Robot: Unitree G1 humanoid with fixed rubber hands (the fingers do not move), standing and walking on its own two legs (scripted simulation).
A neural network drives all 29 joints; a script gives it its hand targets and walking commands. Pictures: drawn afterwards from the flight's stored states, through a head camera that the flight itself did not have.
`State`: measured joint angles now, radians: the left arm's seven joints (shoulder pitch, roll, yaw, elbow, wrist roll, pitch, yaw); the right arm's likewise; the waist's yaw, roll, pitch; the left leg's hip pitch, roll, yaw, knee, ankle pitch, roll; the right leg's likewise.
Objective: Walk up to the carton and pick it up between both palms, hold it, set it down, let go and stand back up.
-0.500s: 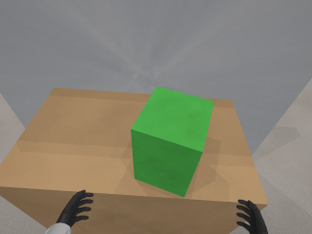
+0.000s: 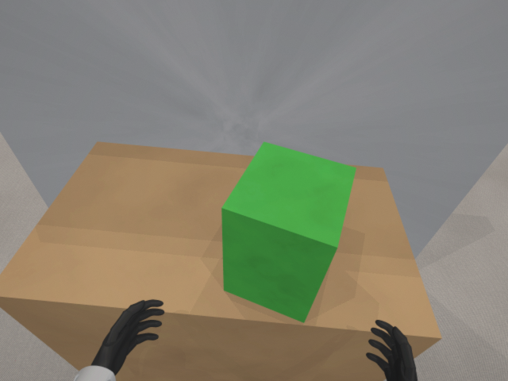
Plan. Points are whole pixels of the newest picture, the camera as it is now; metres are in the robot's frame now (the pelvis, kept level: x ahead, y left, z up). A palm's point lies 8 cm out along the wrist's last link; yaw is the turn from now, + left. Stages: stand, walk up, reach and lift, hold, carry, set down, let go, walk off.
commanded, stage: reach and lift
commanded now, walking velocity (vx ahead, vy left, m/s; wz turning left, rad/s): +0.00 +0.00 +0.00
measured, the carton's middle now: (284, 234) +0.38 -0.02 +0.01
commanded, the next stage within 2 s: none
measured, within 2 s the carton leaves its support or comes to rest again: neither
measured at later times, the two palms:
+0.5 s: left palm (117, 333) +0.19 +0.23 +0.00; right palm (393, 365) +0.17 -0.18 +0.00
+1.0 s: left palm (149, 272) +0.26 +0.19 +0.04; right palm (416, 320) +0.22 -0.20 +0.05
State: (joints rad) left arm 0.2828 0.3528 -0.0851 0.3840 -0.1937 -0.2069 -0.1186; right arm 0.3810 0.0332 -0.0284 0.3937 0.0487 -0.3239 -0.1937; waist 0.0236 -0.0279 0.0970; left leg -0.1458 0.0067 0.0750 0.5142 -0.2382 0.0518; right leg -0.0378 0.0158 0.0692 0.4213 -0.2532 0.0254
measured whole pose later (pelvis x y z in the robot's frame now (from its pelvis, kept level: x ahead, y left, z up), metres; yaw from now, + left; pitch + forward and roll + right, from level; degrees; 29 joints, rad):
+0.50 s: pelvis +0.01 +0.01 +0.00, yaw +0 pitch -7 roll -2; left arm 0.31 0.37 -0.15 0.21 -0.24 -0.20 -0.09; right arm 0.39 0.04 -0.04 0.25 0.04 -0.29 -0.23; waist 0.03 -0.01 0.09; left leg -0.13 -0.01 0.08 0.51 -0.26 0.07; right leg -0.01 0.00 0.07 0.39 -0.26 0.01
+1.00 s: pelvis +0.02 +0.00 +0.01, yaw -1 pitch -4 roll -1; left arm 0.13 0.36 -0.09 0.08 -0.26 0.03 -0.07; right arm 0.29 -0.02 0.00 -0.04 0.11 0.01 -0.25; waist -0.02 -0.01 0.08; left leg -0.14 0.00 0.09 0.40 -0.20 0.05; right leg -0.04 0.01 0.08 0.31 -0.21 0.03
